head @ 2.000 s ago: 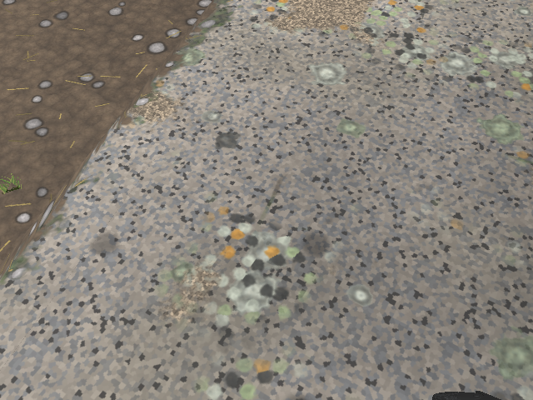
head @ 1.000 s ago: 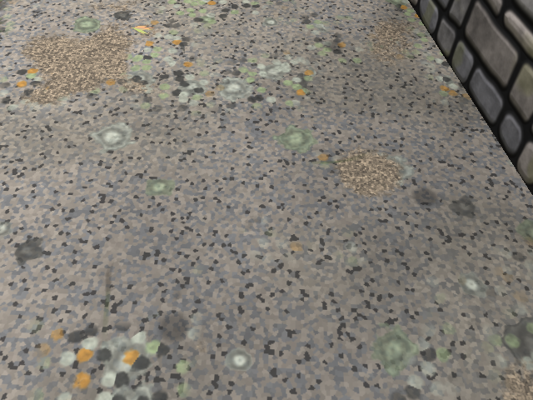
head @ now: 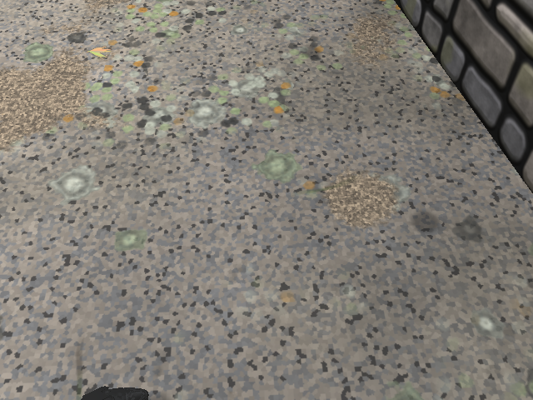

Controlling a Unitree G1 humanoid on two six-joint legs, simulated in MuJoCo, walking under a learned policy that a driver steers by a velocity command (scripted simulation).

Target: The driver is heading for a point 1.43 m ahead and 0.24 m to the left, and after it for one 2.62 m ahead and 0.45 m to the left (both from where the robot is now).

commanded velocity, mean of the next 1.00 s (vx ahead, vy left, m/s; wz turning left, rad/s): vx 0.49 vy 0.00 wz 0.32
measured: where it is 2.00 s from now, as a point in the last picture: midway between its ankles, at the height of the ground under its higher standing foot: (189, 196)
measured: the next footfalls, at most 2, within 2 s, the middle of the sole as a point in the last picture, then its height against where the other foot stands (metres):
left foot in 0.56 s outside the picture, level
right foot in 1.08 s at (252, 269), level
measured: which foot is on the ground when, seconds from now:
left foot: down 0.00-0.00, up 0.02-0.54, down 0.56-1.00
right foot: down 0.00-0.56, up 0.58-1.00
